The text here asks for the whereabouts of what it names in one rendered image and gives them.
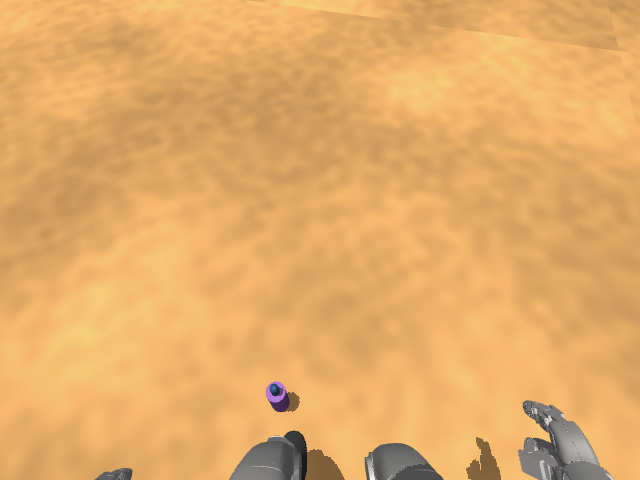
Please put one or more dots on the right robot arm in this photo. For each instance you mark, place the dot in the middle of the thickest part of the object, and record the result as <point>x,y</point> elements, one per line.
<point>582,470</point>

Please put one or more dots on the bottle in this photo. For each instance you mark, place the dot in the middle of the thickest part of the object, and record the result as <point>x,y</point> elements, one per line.
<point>277,396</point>

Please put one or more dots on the left robot foot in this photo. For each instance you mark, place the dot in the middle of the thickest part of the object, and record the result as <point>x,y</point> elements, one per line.
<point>299,442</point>

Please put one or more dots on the right robot hand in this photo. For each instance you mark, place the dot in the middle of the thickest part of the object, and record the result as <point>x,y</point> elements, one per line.
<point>544,460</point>

